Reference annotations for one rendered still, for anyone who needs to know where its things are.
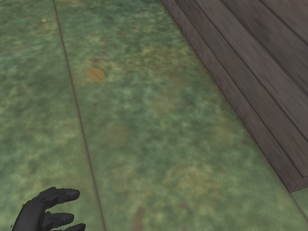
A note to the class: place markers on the robot left hand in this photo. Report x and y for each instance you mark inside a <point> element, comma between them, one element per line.
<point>32,216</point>

